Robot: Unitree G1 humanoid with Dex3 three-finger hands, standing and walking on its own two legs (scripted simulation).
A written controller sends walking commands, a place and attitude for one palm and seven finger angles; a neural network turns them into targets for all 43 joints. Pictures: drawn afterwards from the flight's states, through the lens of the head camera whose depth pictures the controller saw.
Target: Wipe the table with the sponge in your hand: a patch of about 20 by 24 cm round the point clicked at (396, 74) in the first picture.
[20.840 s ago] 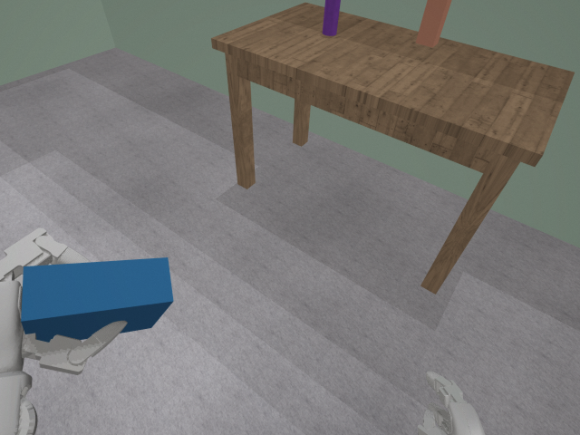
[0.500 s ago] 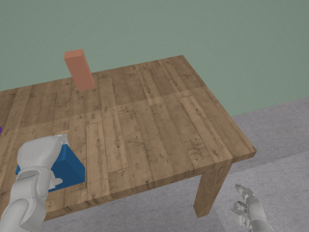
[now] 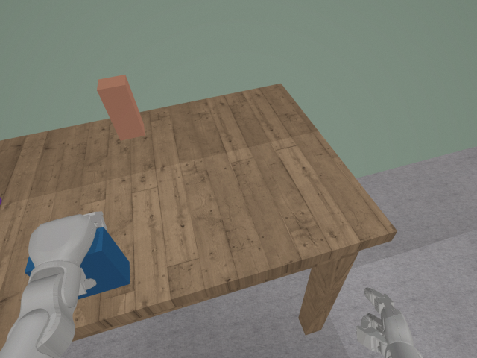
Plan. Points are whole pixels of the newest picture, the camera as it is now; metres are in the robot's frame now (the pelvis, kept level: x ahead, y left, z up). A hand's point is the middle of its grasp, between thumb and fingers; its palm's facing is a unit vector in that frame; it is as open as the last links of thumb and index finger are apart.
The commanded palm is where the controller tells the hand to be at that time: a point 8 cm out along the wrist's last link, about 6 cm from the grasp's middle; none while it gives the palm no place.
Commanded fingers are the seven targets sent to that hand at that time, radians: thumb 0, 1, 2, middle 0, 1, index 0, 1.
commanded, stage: wipe forward along the first lane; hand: left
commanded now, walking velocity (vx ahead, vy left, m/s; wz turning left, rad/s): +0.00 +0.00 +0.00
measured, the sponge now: (89, 271) +0.22 +0.32 +0.01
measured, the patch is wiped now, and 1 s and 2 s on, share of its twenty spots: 0.00 0.15 0.25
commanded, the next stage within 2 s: slide across to the middle lane in 1.66 s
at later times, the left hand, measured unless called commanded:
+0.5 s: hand (87, 235) +0.27 +0.33 +0.05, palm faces -0.11 -0.02 -0.99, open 9.2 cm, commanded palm +0.27 +0.32 +0.08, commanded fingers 0.00 0.10 1.30 -1.20 -1.60 -1.20 -1.60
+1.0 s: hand (90, 210) +0.33 +0.35 +0.05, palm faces -0.14 +0.02 -0.99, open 9.3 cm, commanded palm +0.32 +0.34 +0.08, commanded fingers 0.00 0.10 1.30 -1.20 -1.60 -1.20 -1.60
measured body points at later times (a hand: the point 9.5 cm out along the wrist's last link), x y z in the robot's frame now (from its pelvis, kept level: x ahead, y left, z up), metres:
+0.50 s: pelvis +0.00 -0.01 +0.00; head +0.01 -0.04 +0.44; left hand +0.27 +0.33 +0.10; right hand +0.20 -0.25 -0.12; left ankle +0.01 +0.12 -0.74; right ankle -0.01 -0.13 -0.74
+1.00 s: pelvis -0.01 -0.01 -0.01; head +0.02 -0.04 +0.44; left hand +0.33 +0.35 +0.10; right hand +0.13 -0.27 -0.14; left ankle +0.01 +0.12 -0.74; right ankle -0.01 -0.13 -0.74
